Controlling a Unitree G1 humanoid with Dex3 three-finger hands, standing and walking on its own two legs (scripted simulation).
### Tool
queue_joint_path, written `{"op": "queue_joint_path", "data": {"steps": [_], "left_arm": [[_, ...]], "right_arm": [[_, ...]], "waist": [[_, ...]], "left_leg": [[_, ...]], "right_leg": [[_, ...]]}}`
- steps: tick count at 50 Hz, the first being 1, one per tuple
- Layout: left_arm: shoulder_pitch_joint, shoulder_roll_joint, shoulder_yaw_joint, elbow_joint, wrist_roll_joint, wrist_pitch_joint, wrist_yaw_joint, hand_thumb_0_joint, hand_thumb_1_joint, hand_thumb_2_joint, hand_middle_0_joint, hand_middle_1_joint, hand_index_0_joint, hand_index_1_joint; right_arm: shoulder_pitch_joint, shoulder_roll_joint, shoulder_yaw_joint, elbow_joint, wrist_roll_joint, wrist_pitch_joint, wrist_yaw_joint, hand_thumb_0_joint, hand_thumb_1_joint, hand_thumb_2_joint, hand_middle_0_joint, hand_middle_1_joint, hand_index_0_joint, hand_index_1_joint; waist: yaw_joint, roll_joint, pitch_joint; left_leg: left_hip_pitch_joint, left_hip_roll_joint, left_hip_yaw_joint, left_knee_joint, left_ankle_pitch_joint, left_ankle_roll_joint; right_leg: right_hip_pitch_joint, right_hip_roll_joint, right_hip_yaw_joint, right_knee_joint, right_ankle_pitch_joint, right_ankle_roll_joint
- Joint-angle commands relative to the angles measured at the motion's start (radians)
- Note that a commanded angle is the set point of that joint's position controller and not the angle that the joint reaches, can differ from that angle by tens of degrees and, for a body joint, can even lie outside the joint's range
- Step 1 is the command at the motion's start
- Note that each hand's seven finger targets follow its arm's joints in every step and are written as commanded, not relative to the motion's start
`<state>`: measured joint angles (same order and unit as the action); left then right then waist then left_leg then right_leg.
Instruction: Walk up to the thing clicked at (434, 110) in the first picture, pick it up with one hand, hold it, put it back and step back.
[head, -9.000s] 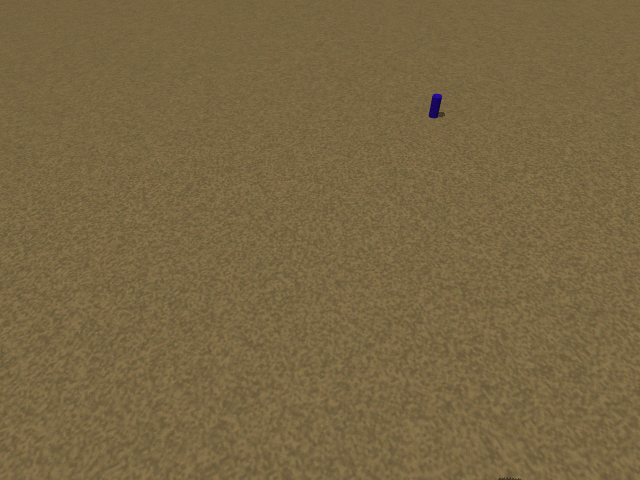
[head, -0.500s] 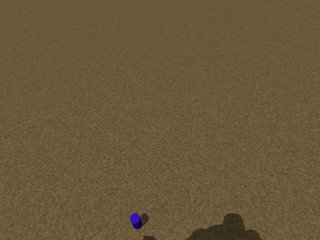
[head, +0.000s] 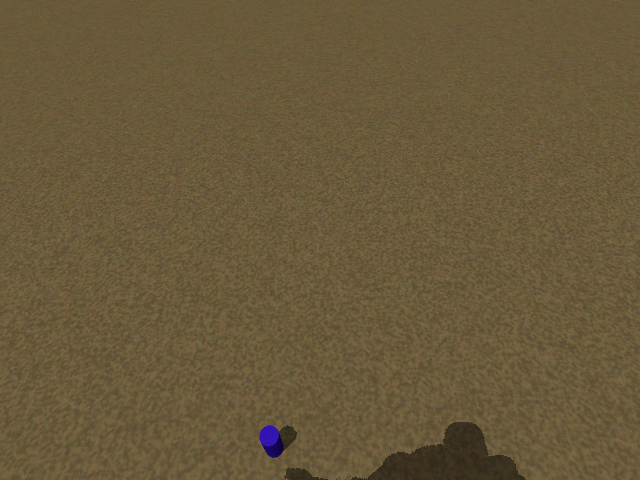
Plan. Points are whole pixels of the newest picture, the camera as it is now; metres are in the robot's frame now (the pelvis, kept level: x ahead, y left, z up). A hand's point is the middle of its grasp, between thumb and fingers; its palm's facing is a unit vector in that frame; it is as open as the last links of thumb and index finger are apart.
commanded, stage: stand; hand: left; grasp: from the side
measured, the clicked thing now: (272, 442) +0.35 +0.20 -0.72
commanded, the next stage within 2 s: go down in 0.32 s
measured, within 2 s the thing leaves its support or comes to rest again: neither
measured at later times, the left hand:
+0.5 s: hand out of the picture +0.10 +0.25 -0.15, palm faces +0.04 -0.94 -0.34, open 7.6 cm
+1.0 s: hand out of the picture +0.13 +0.28 -0.20, palm faces +0.04 -0.94 -0.33, open 15.9 cm
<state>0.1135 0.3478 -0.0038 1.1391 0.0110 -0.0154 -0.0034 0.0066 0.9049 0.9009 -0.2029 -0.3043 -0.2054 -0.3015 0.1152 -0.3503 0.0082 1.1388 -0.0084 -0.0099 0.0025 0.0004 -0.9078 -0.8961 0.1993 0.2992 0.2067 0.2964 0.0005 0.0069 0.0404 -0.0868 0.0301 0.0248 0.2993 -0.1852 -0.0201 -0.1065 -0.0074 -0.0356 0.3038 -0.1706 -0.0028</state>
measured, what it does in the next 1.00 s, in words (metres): lowers itself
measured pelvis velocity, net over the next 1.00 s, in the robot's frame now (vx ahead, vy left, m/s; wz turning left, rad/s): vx -0.02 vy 0.02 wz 0.01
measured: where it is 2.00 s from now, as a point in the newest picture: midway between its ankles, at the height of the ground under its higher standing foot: outside the picture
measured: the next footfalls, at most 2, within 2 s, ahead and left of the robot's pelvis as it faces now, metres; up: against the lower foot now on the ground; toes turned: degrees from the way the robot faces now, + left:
none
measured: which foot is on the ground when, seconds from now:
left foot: down 0.00-1.00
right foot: down 0.00-1.00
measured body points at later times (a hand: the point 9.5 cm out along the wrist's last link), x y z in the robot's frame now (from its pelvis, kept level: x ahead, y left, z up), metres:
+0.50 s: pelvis +0.00 +0.00 +0.00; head +0.02 +0.00 +0.45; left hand +0.09 +0.30 -0.13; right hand +0.09 -0.29 -0.13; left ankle -0.01 +0.13 -0.75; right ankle +0.00 -0.12 -0.75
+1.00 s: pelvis -0.02 +0.02 -0.07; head +0.06 +0.03 +0.37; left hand +0.13 +0.32 -0.18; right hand +0.13 -0.24 -0.17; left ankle -0.01 +0.13 -0.75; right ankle +0.00 -0.12 -0.75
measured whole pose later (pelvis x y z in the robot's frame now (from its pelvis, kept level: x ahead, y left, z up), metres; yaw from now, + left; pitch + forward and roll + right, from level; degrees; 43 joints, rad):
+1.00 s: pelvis -0.02 +0.02 -0.07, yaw +0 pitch +14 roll -1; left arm 0.19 0.32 0.21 0.62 0.07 0.09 -0.07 0.00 -0.32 0.28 -0.07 -0.27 -0.07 -0.26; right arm 0.22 -0.24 -0.04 0.63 0.03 -0.09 -0.03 0.01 -0.92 -0.90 0.20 0.30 0.21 0.30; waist -0.02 0.00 -0.09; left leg -0.77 0.03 0.00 1.01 -0.49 0.00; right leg -0.76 -0.03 -0.04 0.97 -0.45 0.01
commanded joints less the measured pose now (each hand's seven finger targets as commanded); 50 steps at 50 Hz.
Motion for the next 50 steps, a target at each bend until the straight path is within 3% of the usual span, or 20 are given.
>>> {"op": "queue_joint_path", "data": {"steps": [1, 20, 21, 22, 23, 24, 25, 27, 29, 31, 34, 35, 36, 37, 40, 43, 45, 46, 49, 50], "left_arm": [[-0.046, 0.219, 0.041, -0.055, -0.006, -0.018, 0.014, 0.000, 0.900, 0.900, -0.200, -0.300, -0.200, -0.301], [-0.038, 0.215, 0.044, -0.056, -0.003, -0.017, 0.014, 0.000, 0.900, 0.900, -0.200, -0.300, -0.200, -0.301], [-0.040, 0.218, 0.044, -0.056, -0.004, -0.017, 0.015, 0.000, 0.820, 0.820, -0.280, -0.220, -0.276, -0.221], [-0.391, 0.058, 0.057, -0.407, -0.051, -0.109, 0.030, 0.000, 0.740, 0.740, -0.200, -0.140, -0.196, -0.141], [-0.472, 0.095, 0.070, -0.312, -0.049, -0.092, 0.031, 0.000, 0.660, 0.660, -0.120, -0.060, -0.116, -0.061], [-0.297, 0.184, 0.132, -0.142, -0.031, -0.047, 0.036, 0.000, 0.580, 0.580, -0.040, -0.040, -0.036, -0.032], [-0.229, 0.192, 0.147, -0.109, -0.022, -0.033, 0.021, 0.000, 0.500, 0.500, -0.010, -0.080, -0.020, -0.065], [-0.302, 0.297, 0.213, -0.202, 0.013, -0.048, 0.005, 0.000, 0.340, 0.340, -0.012, -0.081, -0.021, -0.067], [-0.117, 0.237, 0.220, -0.086, 0.055, -0.021, -0.023, 0.000, 0.221, 0.228, -0.018, -0.093, -0.030, -0.078], [-0.074, 0.270, 0.278, -0.169, 0.069, -0.015, -0.033, 0.000, 0.115, 0.239, -0.028, -0.143, -0.040, -0.127], [-0.105, 0.200, 0.246, -0.213, 0.071, 0.022, -0.038, 0.000, -0.040, 0.287, -0.047, -0.246, -0.058, -0.230], [-0.096, 0.199, 0.251, -0.228, 0.072, 0.030, -0.041, 0.000, -0.091, 0.367, -0.045, -0.326, -0.061, -0.310], [-0.100, 0.212, 0.259, -0.275, 0.075, 0.033, -0.042, 0.000, -0.085, 0.447, -0.125, -0.406, -0.141, -0.390], [-0.055, 0.189, 0.249, -0.292, 0.070, 0.042, -0.049, 0.000, -0.165, 0.367, -0.049, -0.326, -0.061, -0.310], [-0.032, 0.175, 0.260, -0.413, 0.061, 0.051, -0.058, 0.000, -0.356, 0.127, -0.050, -0.108, -0.046, -0.111], [-0.051, 0.171, 0.259, -0.539, 0.054, 0.050, -0.058, 0.000, -0.454, 0.240, -0.063, -0.282, -0.071, -0.271], [-0.007, 0.176, 0.269, -0.615, 0.053, 0.054, -0.057, 0.000, -0.490, 0.330, -0.063, -0.384, -0.073, -0.370], [0.025, 0.182, 0.278, -0.647, 0.056, 0.061, -0.053, 0.000, -0.511, 0.255, -0.066, -0.309, -0.073, -0.299], [0.087, 0.176, 0.279, -0.729, 0.057, 0.093, -0.048, 0.000, -0.515, 0.199, -0.062, -0.231, -0.062, -0.229], [0.103, 0.177, 0.280, -0.758, 0.057, 0.105, -0.046, 0.000, -0.503, 0.264, -0.065, -0.308, -0.070, -0.300]], "right_arm": [[-0.034, -0.209, -0.041, -0.059, -0.003, -0.020, -0.010, 0.000, -0.900, -0.900, 0.200, 0.300, 0.200, 0.300], [-0.038, -0.210, -0.044, -0.065, -0.001, -0.021, -0.013, 0.000, -0.900, -0.900, 0.200, 0.300, 0.200, 0.300], [-0.027, -0.205, -0.042, -0.064, -0.002, -0.021, -0.012, 0.000, -0.952, -0.920, 0.211, 0.301, 0.207, 0.301], [-0.012, -0.044, -0.006, -0.342, 0.064, -0.067, -0.032, 0.000, -0.969, -0.917, 0.199, 0.300, 0.199, 0.300], [0.043, -0.071, -0.008, -0.286, 0.067, -0.064, -0.041, 0.000, -0.971, -0.920, 0.199, 0.300, 0.199, 0.300], [0.067, -0.101, -0.021, -0.279, 0.064, -0.051, -0.045, 0.000, -0.980, -0.925, 0.198, 0.300, 0.199, 0.300], [0.070, -0.100, -0.033, -0.307, 0.062, -0.043, -0.044, 0.000, -0.970, -0.921, 0.199, 0.300, 0.200, 0.300], [0.103, -0.103, -0.065, -0.346, 0.049, -0.053, -0.054, 0.000, -0.962, -0.918, 0.199, 0.300, 0.199, 0.300], [0.135, -0.090, -0.082, -0.376, 0.031, -0.055, -0.044, 0.000, -0.957, -0.915, 0.199, 0.300, 0.200, 0.300], [0.139, -0.087, -0.094, -0.424, 0.028, -0.057, -0.039, 0.000, -0.954, -0.913, 0.199, 0.300, 0.200, 0.300], [0.117, -0.070, -0.090, -0.475, 0.029, -0.057, -0.033, 0.000, -0.941, -0.908, 0.199, 0.300, 0.200, 0.300], [0.105, -0.070, -0.090, -0.499, 0.031, -0.060, -0.031, 0.000, -0.945, -0.907, 0.199, 0.300, 0.200, 0.300], [0.097, -0.070, -0.096, -0.522, 0.032, -0.063, -0.028, 0.000, -1.025, -0.950, 0.199, 0.300, 0.199, 0.300], [0.093, -0.069, -0.096, -0.541, 0.034, -0.068, -0.027, 0.000, -0.945, -0.902, 0.199, 0.300, 0.200, 0.300], [0.095, -0.061, -0.099, -0.586, 0.036, -0.085, -0.025, 0.000, -0.903, -0.900, 0.199, 0.300, 0.199, 0.300], [0.097, -0.057, -0.103, -0.618, 0.034, -0.105, -0.030, 0.000, -0.902, -0.896, 0.200, 0.300, 0.200, 0.300], [0.103, -0.058, -0.108, -0.633, 0.034, -0.116, -0.036, 0.000, -0.904, -0.895, 0.200, 0.300, 0.200, 0.300], [0.107, -0.054, -0.108, -0.644, 0.032, -0.121, -0.041, 0.000, -0.891, -0.893, 0.200, 0.300, 0.200, 0.300], [0.107, -0.049, -0.105, -0.661, 0.029, -0.134, -0.050, 0.000, -0.881, -0.892, 0.200, 0.300, 0.200, 0.300], [0.108, -0.054, -0.106, -0.671, 0.031, -0.138, -0.051, 0.000, -0.896, -0.894, 0.200, 0.300, 0.200, 0.300]], "waist": [[0.000, -0.008, -0.066], [0.002, -0.005, -0.065], [-0.002, -0.003, -0.066], [-0.112, 0.013, 0.023], [-0.087, -0.029, -0.018], [-0.064, -0.081, 0.005], [-0.033, -0.063, -0.008], [-0.018, -0.032, -0.177], [-0.007, -0.036, -0.231], [0.035, 0.023, -0.337], [0.013, 0.048, -0.272], [0.012, 0.048, -0.250], [0.009, 0.044, -0.269], [0.007, 0.035, -0.268], [-0.002, 0.015, -0.287], [-0.016, 0.033, -0.312], [-0.018, 0.048, -0.348], [-0.016, 0.049, -0.357], [-0.019, 0.062, -0.376], [-0.022, 0.062, -0.371]], "left_leg": [[-0.004, 0.114, -0.091, -0.046, 0.154, 0.033], [0.013, 0.113, -0.087, -0.043, 0.173, 0.034], [0.005, 0.112, -0.087, -0.049, 0.173, 0.032], [-0.128, -0.036, 0.027, 0.032, 0.030, 0.032], [-0.132, -0.040, 0.022, 0.053, 0.007, 0.040], [-0.172, -0.045, 0.024, 0.073, -0.024, 0.045], [-0.207, -0.043, 0.028, 0.109, -0.009, 0.041], [-0.205, -0.047, 0.023, 0.165, 0.048, 0.040], [-0.274, -0.051, 0.012, 0.240, 0.103, 0.036], [-0.283, -0.060, 0.011, 0.286, 0.160, 0.027], [-0.355, -0.053, 0.004, 0.331, 0.122, 0.019], [-0.384, -0.051, -0.001, 0.354, 0.093, 0.017], [-0.402, -0.048, -0.003, 0.378, 0.073, 0.019], [-0.423, -0.045, -0.005, 0.399, 0.048, 0.020], [-0.482, -0.035, -0.017, 0.451, -0.009, 0.024], [-0.531, -0.025, -0.029, 0.513, -0.050, 0.024], [-0.535, -0.019, -0.037, 0.543, -0.038, 0.021], [-0.538, -0.019, -0.037, 0.553, -0.033, 0.022], [-0.547, -0.017, -0.038, 0.580, -0.017, 0.021], [-0.549, -0.014, -0.045, 0.578, -0.023, 0.020]], "right_leg": [[0.023, -0.136, 0.107, -0.039, 0.167, -0.017], [0.031, -0.140, 0.104, -0.036, 0.198, -0.018], [0.034, -0.138, 0.104, -0.035, 0.195, -0.017], [-0.195, -0.002, 0.018, 0.024, 0.085, -0.004], [-0.150, -0.003, 0.009, 0.030, 0.044, 0.001], [-0.156, 0.003, -0.003, 0.035, -0.009, -0.004], [-0.171, 0.002, -0.002, 0.065, -0.012, -0.006], [-0.141, -0.010, 0.013, 0.128, 0.057, -0.003], [-0.155, -0.012, 0.013, 0.216, 0.129, -0.007], [-0.119, -0.011, 0.015, 0.270, 0.175, -0.014], [-0.229, -0.002, 0.010, 0.310, 0.118, -0.019], [-0.270, 0.001, 0.004, 0.327, 0.076, -0.021], [-0.293, 0.001, 0.004, 0.346, 0.054, -0.022], [-0.324, 0.005, 0.000, 0.369, 0.022, -0.021], [-0.398, 0.008, -0.007, 0.430, -0.036, -0.021], [-0.488, 0.010, -0.012, 0.506, -0.078, -0.020], [-0.521, 0.012, -0.013, 0.547, -0.075, -0.020], [-0.525, 0.011, -0.013, 0.557, -0.071, -0.020], [-0.540, 0.008, -0.008, 0.582, -0.059, -0.017], [-0.551, 0.011, -0.009, 0.587, -0.067, -0.018]]}}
